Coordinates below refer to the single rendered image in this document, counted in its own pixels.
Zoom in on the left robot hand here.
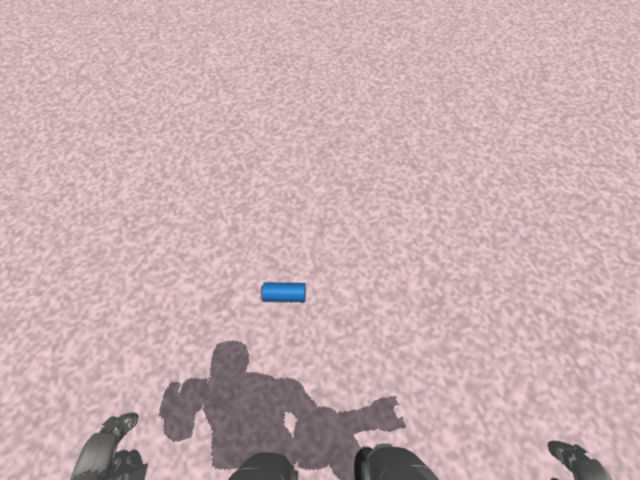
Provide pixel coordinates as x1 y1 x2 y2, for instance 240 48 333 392
70 412 148 480

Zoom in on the can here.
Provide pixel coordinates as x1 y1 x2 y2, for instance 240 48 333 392
262 282 306 302

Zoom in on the right robot foot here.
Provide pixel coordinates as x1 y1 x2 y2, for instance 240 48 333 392
354 448 372 480

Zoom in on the right robot hand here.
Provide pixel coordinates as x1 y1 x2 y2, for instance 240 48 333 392
548 441 613 480

